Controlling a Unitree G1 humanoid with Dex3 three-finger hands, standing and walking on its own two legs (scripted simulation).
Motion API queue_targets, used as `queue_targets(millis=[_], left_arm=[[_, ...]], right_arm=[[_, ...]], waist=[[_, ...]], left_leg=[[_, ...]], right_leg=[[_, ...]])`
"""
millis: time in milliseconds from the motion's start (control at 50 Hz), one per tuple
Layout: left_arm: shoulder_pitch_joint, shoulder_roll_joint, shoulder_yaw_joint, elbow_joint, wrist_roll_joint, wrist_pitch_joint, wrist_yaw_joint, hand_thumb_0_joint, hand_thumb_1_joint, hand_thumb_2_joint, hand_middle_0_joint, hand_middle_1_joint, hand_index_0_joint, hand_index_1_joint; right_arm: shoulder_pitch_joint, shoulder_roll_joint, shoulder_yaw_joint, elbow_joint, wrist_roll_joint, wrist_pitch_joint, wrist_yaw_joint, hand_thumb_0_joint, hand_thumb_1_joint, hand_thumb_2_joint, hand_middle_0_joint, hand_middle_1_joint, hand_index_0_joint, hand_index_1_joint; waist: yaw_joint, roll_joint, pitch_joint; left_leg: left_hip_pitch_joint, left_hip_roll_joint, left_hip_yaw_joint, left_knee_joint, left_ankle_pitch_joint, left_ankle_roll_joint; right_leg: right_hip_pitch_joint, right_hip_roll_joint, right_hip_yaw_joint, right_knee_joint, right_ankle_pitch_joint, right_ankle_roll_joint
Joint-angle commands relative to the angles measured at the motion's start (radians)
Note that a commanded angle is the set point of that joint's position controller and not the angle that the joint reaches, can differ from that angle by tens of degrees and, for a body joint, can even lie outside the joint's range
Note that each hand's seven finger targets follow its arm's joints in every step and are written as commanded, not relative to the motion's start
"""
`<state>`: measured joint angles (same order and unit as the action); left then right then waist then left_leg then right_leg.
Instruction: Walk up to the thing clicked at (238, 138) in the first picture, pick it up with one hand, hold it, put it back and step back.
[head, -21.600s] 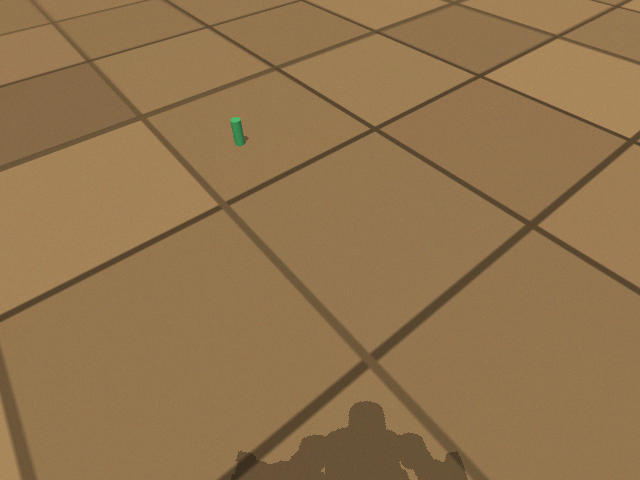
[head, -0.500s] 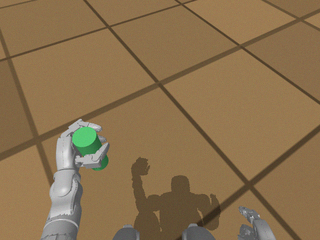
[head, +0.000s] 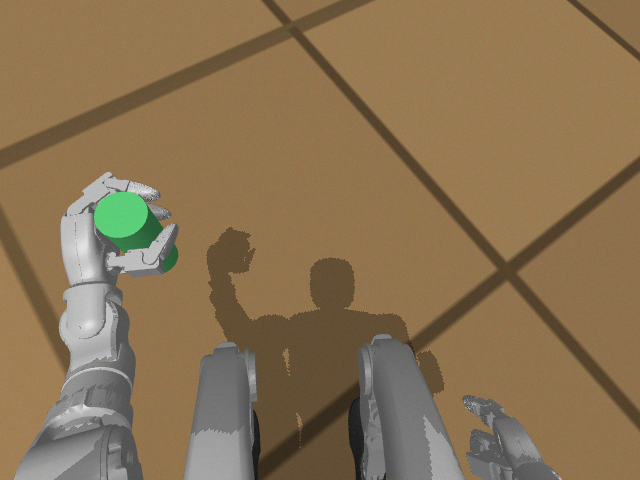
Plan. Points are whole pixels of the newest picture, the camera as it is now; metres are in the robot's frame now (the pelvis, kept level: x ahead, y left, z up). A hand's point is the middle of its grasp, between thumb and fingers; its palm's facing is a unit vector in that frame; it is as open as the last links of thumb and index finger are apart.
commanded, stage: crouch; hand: left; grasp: from the side
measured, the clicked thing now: (142, 238) +0.42 +0.22 -0.05
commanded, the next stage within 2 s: lower in 1.08 s
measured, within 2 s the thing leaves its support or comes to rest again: neither
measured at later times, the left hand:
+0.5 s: hand (178, 260) +0.44 +0.21 -0.21, palm faces +0.15 -0.99 -0.02, open 7.3 cm
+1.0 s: hand (186, 269) +0.45 +0.22 -0.29, palm faces +0.14 -0.99 -0.02, open 7.3 cm
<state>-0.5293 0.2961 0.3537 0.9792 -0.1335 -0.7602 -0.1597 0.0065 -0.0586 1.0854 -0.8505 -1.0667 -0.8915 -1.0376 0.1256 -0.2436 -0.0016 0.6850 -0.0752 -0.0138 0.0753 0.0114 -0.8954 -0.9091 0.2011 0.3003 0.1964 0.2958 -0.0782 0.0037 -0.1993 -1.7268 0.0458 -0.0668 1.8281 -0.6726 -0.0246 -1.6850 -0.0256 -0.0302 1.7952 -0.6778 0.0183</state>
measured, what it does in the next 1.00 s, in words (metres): lowers itself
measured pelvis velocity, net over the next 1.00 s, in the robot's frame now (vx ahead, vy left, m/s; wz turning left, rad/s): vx -0.03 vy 0.01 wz -0.12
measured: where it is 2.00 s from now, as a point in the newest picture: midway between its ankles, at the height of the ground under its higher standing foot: (306, 474)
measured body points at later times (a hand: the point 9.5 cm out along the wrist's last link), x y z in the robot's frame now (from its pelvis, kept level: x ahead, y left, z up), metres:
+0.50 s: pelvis -0.04 +0.00 -0.16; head +0.18 +0.05 +0.23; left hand +0.42 +0.27 -0.20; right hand +0.05 -0.28 -0.28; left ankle +0.06 +0.13 -0.48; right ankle +0.06 -0.13 -0.48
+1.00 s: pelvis -0.03 +0.01 -0.21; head +0.20 +0.08 +0.17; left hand +0.43 +0.27 -0.28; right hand +0.05 -0.28 -0.30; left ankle +0.06 +0.13 -0.48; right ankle +0.06 -0.13 -0.48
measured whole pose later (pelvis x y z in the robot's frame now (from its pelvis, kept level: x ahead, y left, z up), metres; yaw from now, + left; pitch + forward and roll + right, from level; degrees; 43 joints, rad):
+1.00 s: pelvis -0.03 +0.01 -0.21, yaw -7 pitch +26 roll -10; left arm -0.70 0.57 0.52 1.16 -0.07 -0.81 -0.16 0.01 -0.06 1.09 -0.86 -1.06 -0.90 -1.03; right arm 0.04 -0.32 0.18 0.69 -0.20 0.04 0.13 0.01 -0.90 -0.91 0.20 0.30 0.20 0.30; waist -0.20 -0.08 0.06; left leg -2.28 0.02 -0.22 2.52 -0.69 -0.04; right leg -2.19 0.01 -0.10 2.40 -0.67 0.05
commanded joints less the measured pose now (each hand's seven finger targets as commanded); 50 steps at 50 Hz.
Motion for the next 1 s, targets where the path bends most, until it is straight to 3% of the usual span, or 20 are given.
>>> queue_targets(millis=[0,100,160,180,280,340,360,380,420,440,520,540,640,660,680,780,820,940,980], left_arm=[[-0.363,0.160,0.016,-0.142,0.006,-0.083,-0.018,0.000,0.443,1.285,-1.311,-1.405,-1.319,-1.404],[-0.406,0.246,0.087,-0.051,0.027,-0.107,0.000,0.000,0.389,1.279,-1.314,-1.401,-1.317,-1.406],[-0.427,0.313,0.138,-0.042,0.038,-0.117,0.004,0.000,0.408,1.318,-1.317,-1.423,-1.320,-1.429],[-0.461,0.282,0.107,-0.049,0.044,-0.117,0.000,0.000,0.431,1.322,-1.320,-1.422,-1.323,-1.429],[-0.517,0.360,0.146,-0.038,0.050,-0.121,-0.003,0.000,0.380,1.262,-1.285,-1.364,-1.283,-1.373],[-0.522,0.339,0.127,-0.016,0.051,-0.110,-0.013,0.000,0.401,1.252,-1.281,-1.356,-1.281,-1.363],[-0.515,0.366,0.151,-0.009,0.048,-0.107,-0.013,0.000,0.392,1.243,-1.256,-1.337,-1.256,-1.345],[-0.535,0.369,0.140,-0.006,0.049,-0.105,-0.018,0.000,0.400,1.237,-1.242,-1.324,-1.243,-1.331],[-0.512,0.391,0.167,0.005,0.042,-0.099,-0.015,0.000,0.397,1.230,-1.260,-1.331,-1.262,-1.336],[-0.540,0.372,0.152,-0.004,0.039,-0.099,-0.018,0.000,0.409,1.229,-1.254,-1.329,-1.257,-1.333],[-0.490,0.388,0.163,0.026,0.048,-0.090,-0.017,0.000,0.410,1.222,-1.239,-1.321,-1.246,-1.322],[-0.483,0.421,0.186,0.020,0.048,-0.092,-0.015,0.000,0.430,1.217,-1.224,-1.310,-1.231,-1.309],[-0.495,0.414,0.175,-0.005,0.049,-0.099,-0.009,0.000,0.464,1.225,-1.205,-1.302,-1.213,-1.300],[-0.487,0.415,0.173,0.012,0.055,-0.099,-0.008,0.000,0.477,1.240,-1.213,-1.320,-1.224,-1.315],[-0.497,0.456,0.191,-0.025,0.055,-0.104,-0.007,0.000,0.475,1.229,-1.219,-1.311,-1.227,-1.308],[-0.465,0.439,0.176,0.000,0.046,-0.111,-0.008,0.000,0.490,1.236,-1.229,-1.324,-1.239,-1.320],[-0.454,0.463,0.180,0.000,0.054,-0.112,-0.006,0.000,0.482,1.245,-1.241,-1.335,-1.250,-1.332],[-0.456,0.460,0.176,-0.003,0.045,-0.129,0.002,0.000,0.508,1.246,-1.246,-1.331,-1.253,-1.329],[-0.445,0.480,0.181,-0.005,0.045,-0.134,0.005,0.000,0.473,1.231,-1.256,-1.331,-1.264,-1.328]], right_arm=[[0.121,-0.201,-0.065,-0.049,-0.009,-0.023,-0.009,0.000,-0.892,-0.905,0.199,0.300,0.199,0.300],[0.094,-0.195,-0.046,-0.044,-0.028,-0.024,-0.001,0.000,-0.898,-0.906,0.199,0.300,0.199,0.300],[0.107,-0.208,-0.037,-0.037,-0.034,-0.015,0.006,0.000,-0.897,-0.906,0.199,0.300,0.199,0.300],[0.107,-0.211,-0.036,-0.037,-0.035,-0.015,0.008,0.000,-0.900,-0.907,0.199,0.300,0.199,0.300],[0.103,-0.233,-0.025,-0.021,-0.044,-0.009,0.008,0.000,-0.906,-0.909,0.199,0.300,0.199,0.300],[0.101,-0.244,-0.015,-0.019,-0.050,-0.006,0.009,0.000,-0.909,-0.909,0.199,0.300,0.200,0.300],[0.099,-0.250,-0.011,-0.018,-0.052,-0.005,0.009,0.000,-0.905,-0.908,0.199,0.300,0.200,0.300],[0.096,-0.257,-0.008,-0.015,-0.054,-0.002,0.008,0.000,-0.903,-0.908,0.199,0.300,0.200,0.300],[0.100,-0.265,0.001,-0.015,-0.057,0.004,0.009,0.000,-0.901,-0.907,0.199,0.300,0.200,0.300],[0.105,-0.266,0.006,-0.011,-0.061,0.004,0.010,0.000,-0.904,-0.907,0.199,0.300,0.200,0.300],[0.099,-0.278,0.023,-0.009,-0.070,0.015,0.013,0.000,-0.903,-0.906,0.199,0.300,0.200,0.300],[0.098,-0.283,0.030,-0.009,-0.074,0.017,0.014,0.000,-0.900,-0.906,0.200,0.300,0.200,0.300],[0.076,-0.302,0.044,-0.009,-0.084,0.030,0.019,0.000,-0.896,-0.905,0.200,0.300,0.200,0.300],[0.080,-0.309,0.047,-0.009,-0.089,0.032,0.022,0.000,-0.896,-0.904,0.200,0.300,0.200,0.300],[0.077,-0.312,0.051,-0.009,-0.090,0.035,0.021,0.000,-0.899,-0.905,0.200,0.300,0.200,0.300],[0.070,-0.322,0.072,-0.012,-0.104,0.045,0.027,0.000,-0.902,-0.906,0.200,0.300,0.200,0.300],[0.060,-0.326,0.078,-0.013,-0.111,0.047,0.031,0.000,-0.903,-0.906,0.200,0.300,0.200,0.300],[0.046,-0.351,0.101,-0.021,-0.125,0.057,0.041,0.000,-0.908,-0.908,0.200,0.300,0.200,0.300],[0.031,-0.353,0.106,-0.025,-0.127,0.059,0.042,0.000,-0.912,-0.908,0.200,0.300,0.200,0.300]], waist=[[-0.042,0.099,-0.575],[-0.035,0.069,-0.528],[-0.028,0.096,-0.601],[-0.050,0.115,-0.585],[-0.058,0.149,-0.568],[-0.080,0.149,-0.563],[-0.071,0.150,-0.561],[-0.084,0.161,-0.528],[-0.079,0.137,-0.530],[-0.092,0.147,-0.529],[-0.097,0.150,-0.479],[-0.091,0.151,-0.485],[-0.108,0.196,-0.428],[-0.123,0.201,-0.430],[-0.107,0.215,-0.443],[-0.134,0.203,-0.426],[-0.126,0.211,-0.414],[-0.152,0.250,-0.391],[-0.142,0.245,-0.391]], left_leg=[[0.348,-0.026,0.004,-0.114,0.255,0.033],[0.119,-0.035,0.036,0.009,0.090,0.039],[0.114,-0.034,0.043,0.064,0.122,0.038],[0.112,-0.034,0.040,0.068,0.109,0.035],[0.029,-0.032,0.046,0.146,0.053,0.036],[0.004,-0.030,0.040,0.191,0.051,0.036],[-0.002,-0.031,0.038,0.206,0.061,0.036],[-0.030,-0.030,0.035,0.215,0.040,0.037],[-0.060,-0.030,0.030,0.244,0.041,0.038],[-0.054,-0.029,0.026,0.257,0.058,0.036],[-0.104,-0.028,0.016,0.293,0.059,0.036],[-0.113,-0.028,0.014,0.307,0.074,0.036],[-0.109,-0.021,-0.008,0.319,0.037,0.028],[-0.103,-0.020,-0.017,0.327,0.060,0.025],[-0.101,-0.019,-0.017,0.332,0.069,0.024],[-0.127,-0.018,-0.028,0.379,0.101,0.026],[-0.140,-0.015,-0.027,0.390,0.101,0.027],[-0.108,-0.012,-0.055,0.401,0.124,0.015],[-0.112,-0.011,-0.055,0.409,0.120,0.016]], right_leg=[[0.142,0.037,-0.032,-0.093,0.245,-0.060],[0.084,0.034,-0.012,-0.021,0.113,-0.048],[0.072,0.036,-0.022,0.043,0.141,-0.047],[0.034,0.037,-0.037,0.070,0.136,-0.050],[-0.034,0.043,-0.054,0.147,0.102,-0.050],[-0.063,0.045,-0.068,0.187,0.106,-0.047],[-0.077,0.045,-0.072,0.203,0.114,-0.047],[-0.094,0.046,-0.077,0.214,0.097,-0.046],[-0.090,0.049,-0.084,0.234,0.100,-0.044],[-0.103,0.048,-0.089,0.247,0.120,-0.044],[-0.122,0.054,-0.101,0.279,0.127,-0.043],[-0.111,0.055,-0.103,0.290,0.142,-0.041],[-0.187,0.059,-0.126,0.329,0.115,-0.046],[-0.187,0.060,-0.134,0.338,0.136,-0.046],[-0.181,0.061,-0.132,0.343,0.142,-0.047],[-0.164,0.066,-0.140,0.363,0.180,-0.041],[-0.161,0.069,-0.142,0.370,0.178,-0.041],[-0.180,0.069,-0.167,0.403,0.199,-0.043],[-0.182,0.072,-0.169,0.405,0.193,-0.043]])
